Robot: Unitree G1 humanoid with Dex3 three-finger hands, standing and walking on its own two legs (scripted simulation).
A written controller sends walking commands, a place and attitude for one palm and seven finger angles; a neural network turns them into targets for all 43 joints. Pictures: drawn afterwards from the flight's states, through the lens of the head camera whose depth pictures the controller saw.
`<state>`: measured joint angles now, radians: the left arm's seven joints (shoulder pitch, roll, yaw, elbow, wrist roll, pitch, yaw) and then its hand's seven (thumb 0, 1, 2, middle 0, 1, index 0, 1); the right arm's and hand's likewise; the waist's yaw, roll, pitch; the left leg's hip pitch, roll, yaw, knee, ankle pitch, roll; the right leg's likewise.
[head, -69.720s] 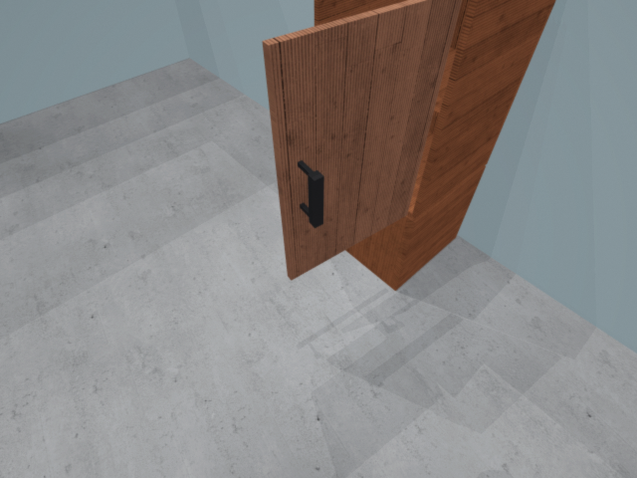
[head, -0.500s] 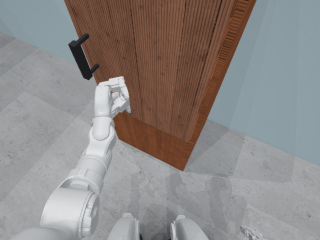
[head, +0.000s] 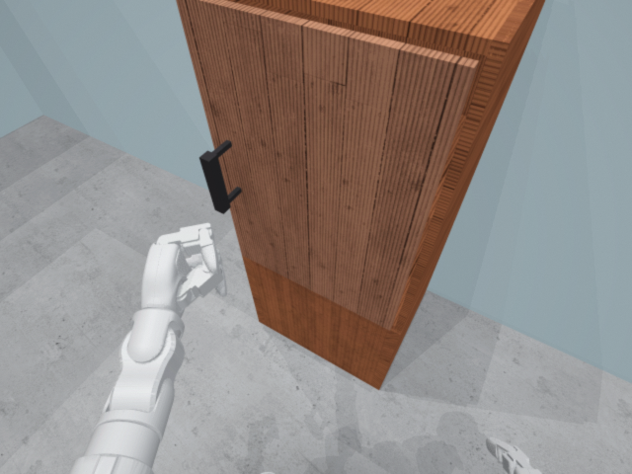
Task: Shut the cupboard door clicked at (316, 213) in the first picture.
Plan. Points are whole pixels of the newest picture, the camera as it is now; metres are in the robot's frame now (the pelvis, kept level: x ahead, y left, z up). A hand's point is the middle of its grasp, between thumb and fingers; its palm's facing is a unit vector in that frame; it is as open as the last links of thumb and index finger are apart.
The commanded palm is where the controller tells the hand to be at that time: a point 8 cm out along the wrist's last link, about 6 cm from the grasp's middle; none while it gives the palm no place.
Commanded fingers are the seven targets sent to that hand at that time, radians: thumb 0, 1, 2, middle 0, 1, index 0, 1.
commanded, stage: draw the hand back to the body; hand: left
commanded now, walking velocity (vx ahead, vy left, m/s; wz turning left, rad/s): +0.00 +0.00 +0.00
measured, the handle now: (223, 177) +0.61 +0.18 +0.00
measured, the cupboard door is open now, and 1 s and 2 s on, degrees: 0 0 0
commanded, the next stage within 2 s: step back with the hand held close in 1.10 s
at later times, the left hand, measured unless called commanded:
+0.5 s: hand (62, 311) +0.25 +0.24 +0.16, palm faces +0.29 -0.91 -0.31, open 4.4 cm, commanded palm +0.20 +0.29 +0.18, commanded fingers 0.00 0.90 0.90 -0.47 -0.60 -0.47 -0.60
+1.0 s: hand out of the picture +0.19 +0.27 +0.20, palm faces +0.47 -0.80 -0.38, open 7.3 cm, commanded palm +0.14 +0.31 +0.22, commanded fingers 0.00 0.90 0.90 -0.20 -0.30 -0.20 -0.30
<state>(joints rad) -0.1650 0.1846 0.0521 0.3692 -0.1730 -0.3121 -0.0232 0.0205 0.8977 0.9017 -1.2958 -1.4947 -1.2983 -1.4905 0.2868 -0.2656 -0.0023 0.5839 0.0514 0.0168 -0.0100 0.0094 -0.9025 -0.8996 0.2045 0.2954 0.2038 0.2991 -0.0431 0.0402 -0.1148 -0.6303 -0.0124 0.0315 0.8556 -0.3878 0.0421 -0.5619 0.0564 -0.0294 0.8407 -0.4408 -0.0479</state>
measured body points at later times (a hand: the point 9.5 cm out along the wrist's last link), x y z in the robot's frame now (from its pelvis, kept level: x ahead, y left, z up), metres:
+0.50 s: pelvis +0.02 +0.02 +0.04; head +0.00 +0.00 +0.49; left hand +0.23 +0.29 +0.18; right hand +0.23 -0.17 -0.04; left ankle +0.02 +0.09 -0.70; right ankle -0.01 -0.09 -0.70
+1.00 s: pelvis +0.01 +0.01 +0.04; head -0.02 -0.03 +0.49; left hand +0.16 +0.31 +0.22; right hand +0.20 -0.21 -0.04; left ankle +0.02 +0.09 -0.70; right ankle -0.01 -0.09 -0.70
